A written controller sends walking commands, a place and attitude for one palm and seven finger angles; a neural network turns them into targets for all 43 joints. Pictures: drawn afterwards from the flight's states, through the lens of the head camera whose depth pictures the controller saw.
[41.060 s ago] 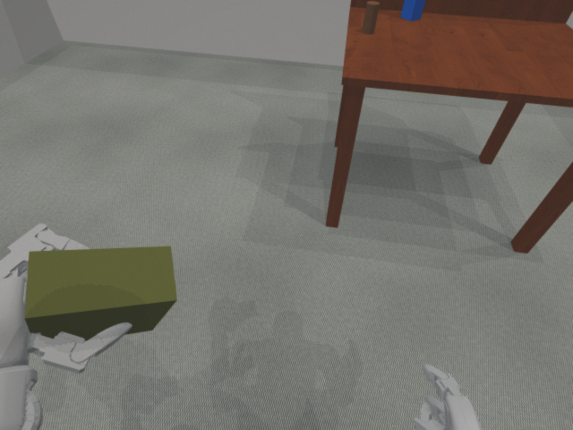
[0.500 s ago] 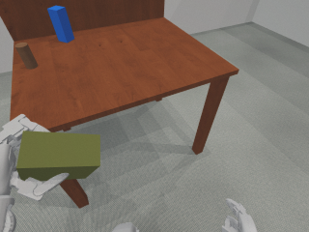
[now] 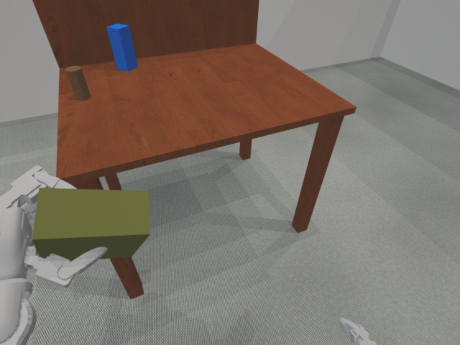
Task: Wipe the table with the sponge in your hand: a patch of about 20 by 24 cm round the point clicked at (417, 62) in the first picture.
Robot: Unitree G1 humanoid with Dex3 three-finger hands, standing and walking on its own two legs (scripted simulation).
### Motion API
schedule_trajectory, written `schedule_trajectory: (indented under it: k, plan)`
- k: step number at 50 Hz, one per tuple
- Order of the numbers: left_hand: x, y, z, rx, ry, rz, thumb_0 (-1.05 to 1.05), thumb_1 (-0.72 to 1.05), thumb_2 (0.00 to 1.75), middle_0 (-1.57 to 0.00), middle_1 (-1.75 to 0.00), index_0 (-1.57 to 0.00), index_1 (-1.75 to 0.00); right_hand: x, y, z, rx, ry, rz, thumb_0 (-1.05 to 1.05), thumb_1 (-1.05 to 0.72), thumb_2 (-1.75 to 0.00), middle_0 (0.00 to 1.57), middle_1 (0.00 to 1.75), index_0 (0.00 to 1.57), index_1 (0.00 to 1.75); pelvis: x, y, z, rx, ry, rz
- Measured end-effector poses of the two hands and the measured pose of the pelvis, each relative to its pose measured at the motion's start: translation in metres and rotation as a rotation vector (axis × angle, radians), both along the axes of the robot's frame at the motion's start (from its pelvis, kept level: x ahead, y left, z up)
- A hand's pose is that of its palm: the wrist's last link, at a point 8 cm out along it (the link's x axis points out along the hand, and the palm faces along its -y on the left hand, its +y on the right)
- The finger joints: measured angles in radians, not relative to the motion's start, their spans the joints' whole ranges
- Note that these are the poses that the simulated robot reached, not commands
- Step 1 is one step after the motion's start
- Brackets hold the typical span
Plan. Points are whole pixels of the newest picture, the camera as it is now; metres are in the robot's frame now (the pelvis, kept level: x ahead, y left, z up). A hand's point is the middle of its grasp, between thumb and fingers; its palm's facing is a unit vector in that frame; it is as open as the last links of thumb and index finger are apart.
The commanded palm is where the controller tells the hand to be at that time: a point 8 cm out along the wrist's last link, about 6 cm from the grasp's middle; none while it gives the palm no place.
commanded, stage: stop stepping back and stand still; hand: left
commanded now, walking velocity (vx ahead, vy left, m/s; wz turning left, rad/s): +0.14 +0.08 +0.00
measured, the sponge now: (109, 227) +0.23 +0.19 +0.16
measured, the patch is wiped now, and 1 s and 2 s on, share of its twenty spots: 1.00 1.00 1.00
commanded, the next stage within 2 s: stand and wait in 0.22 s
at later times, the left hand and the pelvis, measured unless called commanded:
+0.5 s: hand (64, 229) +0.21 +0.23 +0.19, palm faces +0.36 -0.87 -0.34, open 10.1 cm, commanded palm +0.17 +0.28 +0.21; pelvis +0.00 +0.01 +0.01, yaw -1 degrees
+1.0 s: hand (47, 216) +0.22 +0.25 +0.20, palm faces +0.39 -0.84 -0.38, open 10.1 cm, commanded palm +0.17 +0.29 +0.21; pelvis +0.00 +0.02 +0.02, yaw -1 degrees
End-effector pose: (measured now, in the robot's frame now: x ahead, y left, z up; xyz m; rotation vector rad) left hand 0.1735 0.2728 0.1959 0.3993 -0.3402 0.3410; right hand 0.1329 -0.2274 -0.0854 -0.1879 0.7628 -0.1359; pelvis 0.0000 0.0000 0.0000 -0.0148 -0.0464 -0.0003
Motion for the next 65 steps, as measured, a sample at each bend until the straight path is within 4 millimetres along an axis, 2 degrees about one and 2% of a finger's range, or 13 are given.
schedule_trajectory:
  k: [4, 11, 14, 18, 21, 26, 31, 35, 40, 44, 52, 59, 65]
  plan:
    - [-0.009, 0.003, 0.006, 0.016, -0.022, -0.03, -0.01, -0.51, 1.06, -0.74, -1.33, -0.75, -1.35, 0.002, 0.005, 0.019, -0.039, -0.067, -0.013, 0.01, -0.9, -0.9, 0.2, 0.3, 0.2, 0.3, -0.005, 0.007, 0.002, 0.003, 0.015, -0.023]
    - [-0.006, 0.016, 0.026, 0.063, -0.066, 0.012, -0.01, -0.52, 1.06, -0.75, -1.33, -0.75, -1.35, 0.005, 0.013, 0.03, -0.004, -0.133, -0.02, 0.01, -0.9, -0.9, 0.2, 0.3, 0.2, 0.3, -0.01, 0.01, 0.007, 0.003, 0.015, -0.022]
    - [-0.004, 0.018, 0.021, 0.042, -0.027, 0.061, -0.01, -0.51, 1.06, -0.74, -1.33, -0.75, -1.35, 0.006, 0.015, 0.025, 0.026, -0.119, -0.002, 0.01, -0.9, -0.9, 0.2, 0.3, 0.2, 0.3, -0.007, 0.004, 0.008, 0.001, 0.027, -0.008]
    - [-0.005, 0.007, -0.001, 0.015, 0.047, 0.05, -0.01, -0.51, 1.06, -0.74, -1.34, -0.74, -1.36, 0.01, 0.008, 0.01, 0.02, -0.062, 0.033, 0.01, -0.9, -0.9, 0.2, 0.3, 0.2, 0.3, -0.009, 0.0, 0.001, -0.019, 0.026, 0.001]
    - [-0.006, -0.001, -0.009, -0.029, 0.087, 0.017, -0.01, -0.51, 1.06, -0.74, -1.33, -0.74, -1.36, 0.009, 0.003, 0.012, -0.001, -0.004, 0.031, 0.01, -0.9, -0.9, 0.2, 0.3, 0.2, 0.3, -0.005, 0.001, 0.008, -0.008, 0.024, -0.004]
    - [-0.002, 0.003, 0.005, 0.025, 0.02, -0.012, -0.01, -0.52, 1.06, -0.74, -1.33, -0.75, -1.35, 0.017, -0.006, 0.02, -0.074, -0.031, -0.002, 0.01, -0.9, -0.9, 0.2, 0.3, 0.2, 0.3, 0.004, 0.008, 0.004, -0.017, 0.026, -0.008]
    - [0.014, 0.018, 0.019, 0.067, -0.01, 0.035, -0.01, -0.52, 1.06, -0.75, -1.33, -0.75, -1.35, 0.031, -0.001, 0.026, -0.054, -0.051, -0.024, 0.01, -0.9, -0.9, 0.2, 0.3, 0.2, 0.3, 0.009, 0.011, 0.01, -0.007, 0.031, -0.016]
    - [0.023, 0.021, 0.015, 0.054, 0.02, 0.04, -0.01, -0.51, 1.06, -0.74, -1.33, -0.75, -1.36, 0.041, 0.007, 0.031, -0.023, -0.083, -0.02, 0.01, -0.9, -0.9, 0.2, 0.3, 0.2, 0.3, 0.012, 0.013, 0.012, -0.009, 0.037, -0.022]
    - [0.023, 0.011, 0.005, 0.022, 0.069, -0.01, -0.01, -0.51, 1.06, -0.74, -1.34, -0.74, -1.36, 0.047, 0.014, 0.036, -0.011, -0.105, -0.009, 0.01, -0.9, -0.9, 0.2, 0.3, 0.2, 0.3, 0.013, 0.015, 0.014, -0.007, 0.038, -0.026]
    - [0.017, 0.01, 0.006, 0.03, 0.074, -0.026, -0.01, -0.52, 1.06, -0.74, -1.33, -0.75, -1.36, 0.046, 0.017, 0.038, -0.018, -0.101, 0.001, 0.01, -0.9, -0.9, 0.2, 0.3, 0.2, 0.3, 0.011, 0.016, 0.015, -0.008, 0.038, -0.025]
    - [0.004, 0.026, 0.013, 0.036, 0.049, 0.041, -0.01, -0.52, 1.06, -0.74, -1.33, -0.75, -1.36, 0.037, 0.019, 0.035, -0.025, -0.075, 0.009, 0.01, -0.9, -0.9, 0.2, 0.3, 0.2, 0.3, 0.003, 0.019, 0.016, -0.013, 0.035, -0.024]
    - [0.004, 0.028, 0.0, -0.016, 0.074, 0.04, -0.01, -0.52, 1.06, -0.74, -1.33, -0.75, -1.36, 0.025, 0.02, 0.034, -0.038, -0.067, 0.001, 0.01, -0.9, -0.9, 0.2, 0.3, 0.2, 0.3, -0.003, 0.024, 0.016, -0.017, 0.031, -0.023]
    - [0.003, 0.027, 0.005, 0.009, 0.06, 0.009, -0.01, -0.52, 1.06, -0.74, -1.33, -0.75, -1.36, 0.018, 0.022, 0.035, -0.048, -0.059, -0.006, 0.01, -0.9, -0.9, 0.2, 0.3, 0.2, 0.3, -0.007, 0.027, 0.017, -0.018, 0.034, -0.022]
